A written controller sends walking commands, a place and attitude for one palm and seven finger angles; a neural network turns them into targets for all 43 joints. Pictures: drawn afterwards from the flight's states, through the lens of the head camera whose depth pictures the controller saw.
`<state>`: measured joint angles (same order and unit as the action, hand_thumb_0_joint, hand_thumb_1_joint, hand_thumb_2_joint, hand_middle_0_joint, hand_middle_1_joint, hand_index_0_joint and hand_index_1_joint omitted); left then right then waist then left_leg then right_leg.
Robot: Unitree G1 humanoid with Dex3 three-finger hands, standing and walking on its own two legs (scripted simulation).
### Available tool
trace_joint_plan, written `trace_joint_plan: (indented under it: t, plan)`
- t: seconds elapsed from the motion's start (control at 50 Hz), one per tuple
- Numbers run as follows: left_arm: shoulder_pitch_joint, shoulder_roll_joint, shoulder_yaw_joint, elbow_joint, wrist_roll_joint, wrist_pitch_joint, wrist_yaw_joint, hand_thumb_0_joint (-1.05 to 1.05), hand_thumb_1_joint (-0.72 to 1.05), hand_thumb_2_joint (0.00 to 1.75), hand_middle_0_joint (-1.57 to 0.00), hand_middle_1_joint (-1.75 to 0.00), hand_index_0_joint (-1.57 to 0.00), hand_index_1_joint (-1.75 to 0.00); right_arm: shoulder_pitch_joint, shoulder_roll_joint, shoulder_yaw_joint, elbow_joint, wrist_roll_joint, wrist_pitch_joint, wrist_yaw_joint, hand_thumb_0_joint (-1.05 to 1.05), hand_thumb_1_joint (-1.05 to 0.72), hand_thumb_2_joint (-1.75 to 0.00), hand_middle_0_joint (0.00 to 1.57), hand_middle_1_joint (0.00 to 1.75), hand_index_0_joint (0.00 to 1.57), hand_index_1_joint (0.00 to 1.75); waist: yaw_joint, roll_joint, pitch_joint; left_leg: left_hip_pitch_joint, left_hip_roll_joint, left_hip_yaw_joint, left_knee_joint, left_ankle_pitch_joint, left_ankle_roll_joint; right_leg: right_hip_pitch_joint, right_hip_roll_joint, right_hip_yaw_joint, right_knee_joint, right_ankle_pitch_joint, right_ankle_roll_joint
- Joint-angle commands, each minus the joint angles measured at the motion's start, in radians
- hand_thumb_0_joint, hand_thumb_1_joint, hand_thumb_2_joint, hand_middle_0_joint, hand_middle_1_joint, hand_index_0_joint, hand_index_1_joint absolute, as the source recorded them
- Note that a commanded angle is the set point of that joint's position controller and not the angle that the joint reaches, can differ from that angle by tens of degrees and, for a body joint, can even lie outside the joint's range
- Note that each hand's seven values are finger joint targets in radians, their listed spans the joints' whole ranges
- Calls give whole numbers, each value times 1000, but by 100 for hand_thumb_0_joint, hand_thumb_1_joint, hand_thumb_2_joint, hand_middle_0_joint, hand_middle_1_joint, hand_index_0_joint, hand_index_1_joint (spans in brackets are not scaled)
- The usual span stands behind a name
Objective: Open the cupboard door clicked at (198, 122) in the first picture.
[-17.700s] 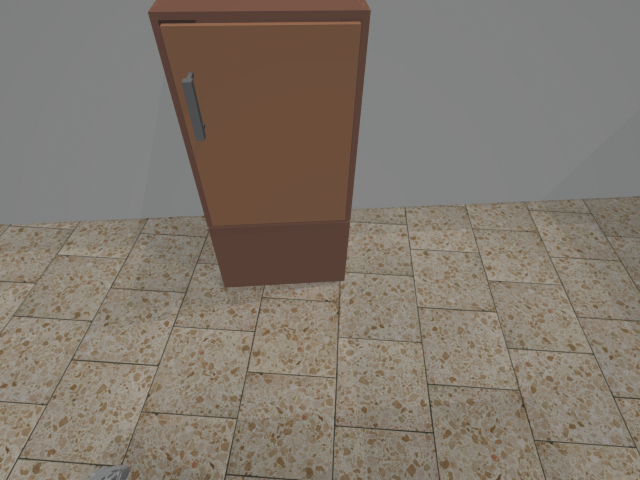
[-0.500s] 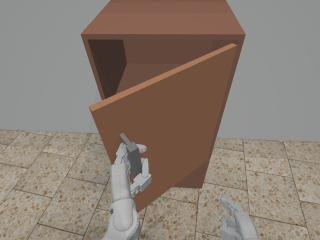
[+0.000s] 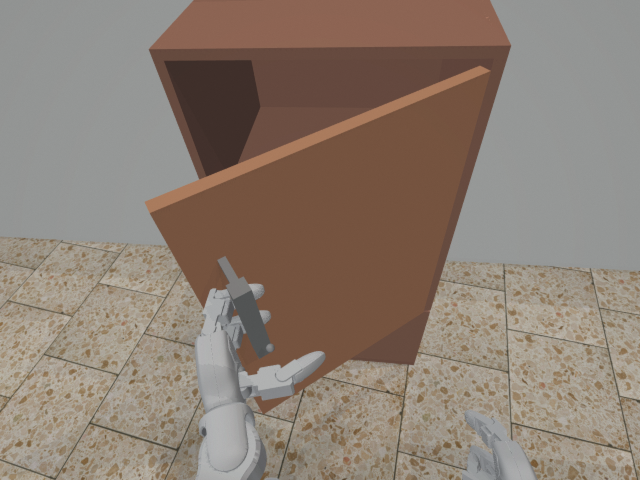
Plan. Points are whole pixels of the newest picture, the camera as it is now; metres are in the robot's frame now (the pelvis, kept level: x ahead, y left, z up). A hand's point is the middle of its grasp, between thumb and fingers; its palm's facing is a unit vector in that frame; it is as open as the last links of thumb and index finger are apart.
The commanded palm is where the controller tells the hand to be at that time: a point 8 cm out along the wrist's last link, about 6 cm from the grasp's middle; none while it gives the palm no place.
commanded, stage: open thumb and fingers to let go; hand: left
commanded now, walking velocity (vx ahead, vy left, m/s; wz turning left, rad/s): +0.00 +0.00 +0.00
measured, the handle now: (245, 309) +0.31 +0.11 +0.07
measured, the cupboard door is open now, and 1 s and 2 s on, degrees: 38 43 41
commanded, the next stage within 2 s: slide the hand sideways off the handle in 0.36 s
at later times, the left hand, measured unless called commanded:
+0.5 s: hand (267, 351) +0.26 +0.07 +0.06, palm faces +0.21 -0.98 -0.02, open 15.5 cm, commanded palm +0.21 +0.11 +0.06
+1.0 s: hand (256, 400) +0.20 +0.08 +0.06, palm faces -0.18 -0.98 +0.01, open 16.1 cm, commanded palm +0.18 +0.15 +0.06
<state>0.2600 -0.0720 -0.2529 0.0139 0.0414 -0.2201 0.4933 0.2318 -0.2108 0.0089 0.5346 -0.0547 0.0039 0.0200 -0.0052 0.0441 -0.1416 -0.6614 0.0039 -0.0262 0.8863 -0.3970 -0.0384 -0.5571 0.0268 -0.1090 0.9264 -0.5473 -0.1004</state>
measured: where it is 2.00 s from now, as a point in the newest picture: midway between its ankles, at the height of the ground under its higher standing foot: outside the picture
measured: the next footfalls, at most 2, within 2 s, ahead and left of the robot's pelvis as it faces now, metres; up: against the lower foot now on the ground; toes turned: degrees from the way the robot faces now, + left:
none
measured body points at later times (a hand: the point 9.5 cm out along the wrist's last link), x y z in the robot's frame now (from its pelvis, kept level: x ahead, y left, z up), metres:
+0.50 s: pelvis -0.01 +0.03 +0.00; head +0.00 +0.00 +0.45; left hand +0.24 +0.13 +0.06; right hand +0.17 -0.19 -0.09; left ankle +0.03 +0.15 -0.69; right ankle -0.05 -0.04 -0.69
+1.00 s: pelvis -0.03 +0.05 -0.01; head -0.01 +0.04 +0.44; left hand +0.21 +0.13 +0.07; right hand +0.13 -0.17 -0.09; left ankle +0.03 +0.15 -0.69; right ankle -0.05 -0.04 -0.69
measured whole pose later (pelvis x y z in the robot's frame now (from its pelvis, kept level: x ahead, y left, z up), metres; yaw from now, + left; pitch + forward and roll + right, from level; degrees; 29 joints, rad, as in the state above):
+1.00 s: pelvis -0.03 +0.05 -0.01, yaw -3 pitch +8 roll -1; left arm 0.31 0.05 -0.33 -0.08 0.01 -0.26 0.15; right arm 0.26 -0.20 0.05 0.41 -0.01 0.02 0.03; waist -0.02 0.04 -0.12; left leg -0.72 0.00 0.03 0.99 -0.41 0.03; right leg -0.62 0.02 -0.06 1.00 -0.53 -0.04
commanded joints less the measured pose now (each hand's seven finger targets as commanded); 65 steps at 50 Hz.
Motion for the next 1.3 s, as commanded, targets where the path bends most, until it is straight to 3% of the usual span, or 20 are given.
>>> trace_joint_plan:
  t: [0.0, 0.12, 0.24, 0.32, 0.44, 0.46, 0.48, 0.5, 0.54, 0.58, 0.62, 0.66, 0.74, 0.8, 0.82, 0.98, 1.06, 1.12, 1.18, 1.28]
  plan:
    - [-147, -96, -20, -223, 22, -83, -1, 0, -50, 30, -28, -110, -28, -110, -94, -65, -26, -160, 5, -54, -12, 0, -90, -90, 20, 30, 20, 30, -21, -172, -173, 105, -32, -8, 2, 198, 56, 92, -96, 174, -186, 697, 137]
    - [-102, -109, -41, -252, 32, -78, -1, 0, -50, 30, -23, -80, -23, -80, -87, -67, -28, -179, 7, -52, -10, 0, -90, -90, 20, 30, 20, 30, -14, -140, -204, 134, -29, -1, -1, 227, 59, 89, -82, 145, -166, 696, 127]
    - [-142, -145, -80, -247, 35, -62, 13, 0, -50, 30, -18, -50, -18, -50, -95, -67, -21, -190, 9, -56, -8, 0, -90, -90, 20, 30, 20, 30, -24, -129, -179, 154, -25, -7, -5, 213, 62, 34, -60, 110, -162, 589, 113]
    - [-167, -144, -66, -233, 34, -50, 32, 0, -50, 30, -15, -30, -15, -30, -111, -66, -20, -189, 10, -52, -6, 0, -90, -90, 20, 30, 20, 30, -16, -117, -173, 158, -21, -9, -10, 192, 59, 7, -47, 94, -162, 487, 100]
    - [-172, -165, -65, -214, 33, -19, 52, 0, -50, 30, -15, -30, -15, -30, -128, -59, -17, -190, 10, -49, 0, 0, -90, -90, 20, 30, 20, 30, -1, -104, -186, 169, -18, -7, -18, 199, 55, 9, -35, 80, -161, 453, 89]
    - [-168, -34, -266, -248, 118, -71, -158, 0, -50, 30, -15, -30, -15, -30, -69, -110, -15, -176, 23, -46, 16, 0, -90, -90, 20, 30, 20, 30, -96, -138, -97, 152, -25, -10, -14, 214, 77, -44, -46, 125, -146, 536, 101]
    - [-208, 28, -191, -308, 68, -114, -277, 0, -50, 30, -15, -30, -15, -30, -55, -97, -33, -196, 29, -40, 13, 0, -90, -90, 20, 30, 20, 30, -65, -111, -173, 153, -24, -4, -3, 237, 81, 5, -52, 129, -127, 586, 95]
    - [-204, 65, -174, -302, 52, -144, -349, 0, -50, 30, -15, -30, -15, -30, -61, -95, -28, -200, 32, -41, 7, 0, -90, -90, 20, 30, 20, 30, -55, -87, -185, 153, -25, -6, 2, 242, 81, 23, -57, 137, -116, 620, 94]
    - [-181, 72, -176, -341, 5, -184, -460, 0, -50, 30, -15, -30, -15, -30, -57, -89, -26, -219, 39, -55, 4, 0, -90, -90, 20, 30, 20, 30, -59, -62, -210, 168, -23, -7, 8, 231, 82, 16, -57, 134, -109, 592, 93]
    - [-140, 43, -160, -341, -65, -188, -505, 0, -50, 30, -15, -30, -15, -30, -59, -84, -22, -245, 50, -68, -1, 0, -90, -90, 20, 30, 20, 30, -54, -83, -178, 165, -18, -12, -3, 181, 81, -2, -44, 126, -131, 486, 88]
    - [-131, 30, -117, -317, -111, -175, -484, 0, -50, 30, -15, -30, -15, -30, -69, -87, -18, -259, 58, -75, -9, 0, -90, -90, 20, 30, 20, 30, -46, -121, -126, 144, -15, -14, -16, 100, 74, -49, -29, 104, -155, 311, 83]
    - [-142, 36, -75, -302, -115, -163, -431, 0, -50, 30, -15, -30, -15, -30, -80, -92, -19, -260, 58, -79, -13, 0, -90, -90, 20, 30, 20, 30, -40, -142, -99, 128, -13, -18, -24, 44, 70, -85, -24, 98, -168, 195, 82]
    - [-114, 68, -34, -287, -46, -149, -330, 0, -50, 30, -15, -30, -15, -30, -81, -93, -21, -271, 47, -72, -3, 0, -90, -90, 20, 30, 20, 30, -13, -121, -119, 116, -12, -19, -30, 28, 68, -109, -20, 83, -128, 148, 72]
    - [-69, 79, -39, -297, -3, -138, -304, 0, -50, 30, -15, -30, -15, -30, -79, -90, -19, -286, 47, -56, 7, 0, -90, -90, 20, 30, 20, 30, 1, -68, -131, 113, -11, -13, -34, 40, 67, -103, -18, 84, -112, 163, 64]
    - [-74, 84, -38, -295, 1, -133, -301, 0, -50, 30, -15, -30, -15, -30, -74, -89, -18, -285, 47, -51, 7, 0, -90, -90, 20, 30, 20, 30, -7, -75, -124, 114, -10, -12, -33, 34, 68, -107, -18, 82, -116, 161, 64]
    - [10, 113, 13, -339, -56, -102, -328, 0, -50, 30, -15, -30, -15, -30, -78, -92, -11, -309, 55, -33, -6, 0, -90, -90, 20, 30, 20, 30, 9, -92, -106, 114, -7, -8, -57, 26, 66, -64, -6, 83, -143, 159, 65]
    - [56, 112, 8, -362, -66, -109, -347, 0, -50, 30, -15, -30, -15, -30, -66, -95, -10, -318, 56, -34, -6, 0, -90, -90, 20, 30, 20, 30, -8, -107, -66, 105, -4, -9, -50, 39, 65, -85, -3, 75, -133, 188, 70]
    - [84, 123, 6, -403, -58, -132, -363, 0, -50, 30, -15, -30, -15, -30, -59, -96, -14, -319, 52, -41, -4, 0, -90, -90, 20, 30, 20, 30, -9, -64, -90, 110, -3, -10, -33, 66, 65, -94, -3, 77, -110, 219, 68]
    - [132, 149, 28, -426, -57, -150, -383, 0, -50, 30, -15, -30, -15, -30, -43, -98, -21, -319, 52, -47, -3, 0, -90, -90, 20, 30, 20, 30, -7, -73, -108, 109, -2, -13, -20, 97, 66, -86, -2, 80, -96, 254, 67]
    - [253, 187, 63, -491, -93, -168, -433, 0, -50, 30, -15, -30, -15, -30, -33, -99, -26, -332, 56, -53, -4, 0, -90, -90, 20, 30, 20, 30, 4, -45, -148, 104, -8, -3, 3, 153, 67, -53, -2, 89, -79, 341, 70]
